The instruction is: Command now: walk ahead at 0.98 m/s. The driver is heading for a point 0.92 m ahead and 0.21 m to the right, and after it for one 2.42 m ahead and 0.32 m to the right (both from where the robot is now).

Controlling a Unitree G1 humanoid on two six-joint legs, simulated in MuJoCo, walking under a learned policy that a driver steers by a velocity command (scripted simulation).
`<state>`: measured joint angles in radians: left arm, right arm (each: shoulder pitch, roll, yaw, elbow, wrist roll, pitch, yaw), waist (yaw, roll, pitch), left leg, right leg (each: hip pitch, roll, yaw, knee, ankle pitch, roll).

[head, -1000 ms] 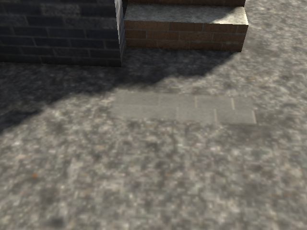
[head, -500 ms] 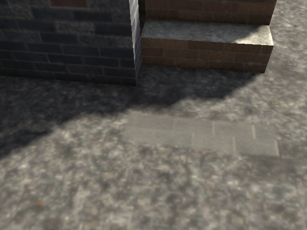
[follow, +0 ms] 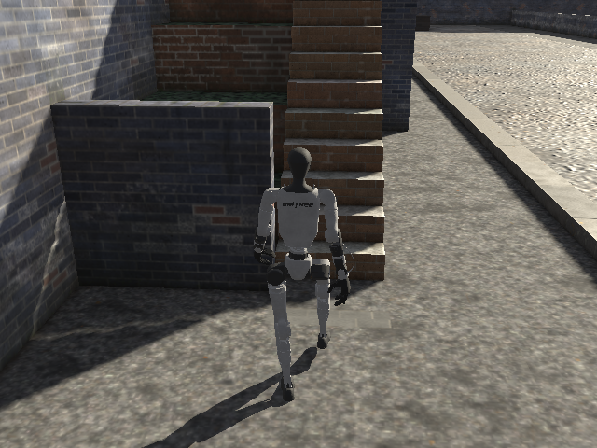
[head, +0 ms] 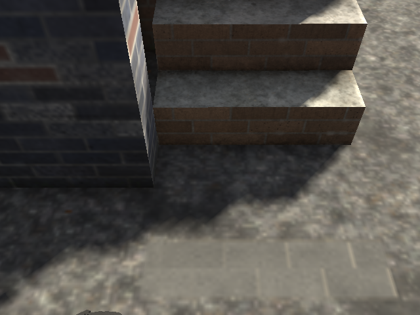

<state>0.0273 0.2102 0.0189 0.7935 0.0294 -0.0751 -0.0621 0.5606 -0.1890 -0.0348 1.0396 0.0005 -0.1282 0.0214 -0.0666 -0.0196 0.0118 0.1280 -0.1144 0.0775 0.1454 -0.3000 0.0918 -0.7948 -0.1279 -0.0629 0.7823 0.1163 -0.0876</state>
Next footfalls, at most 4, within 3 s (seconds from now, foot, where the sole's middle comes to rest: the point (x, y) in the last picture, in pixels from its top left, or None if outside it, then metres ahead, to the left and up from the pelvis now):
0.14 right None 0.36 -0.08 -0.77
0.46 left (185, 280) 0.61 0.08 -0.77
0.90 right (273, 188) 0.96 -0.27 -0.77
1.76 left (215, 100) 1.24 -0.07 -0.56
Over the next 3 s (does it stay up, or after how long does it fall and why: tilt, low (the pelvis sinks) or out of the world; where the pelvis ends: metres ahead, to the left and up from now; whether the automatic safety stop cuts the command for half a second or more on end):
stays up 1.13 -0.17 0.04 its command is cut before an obstacle after 0.2 s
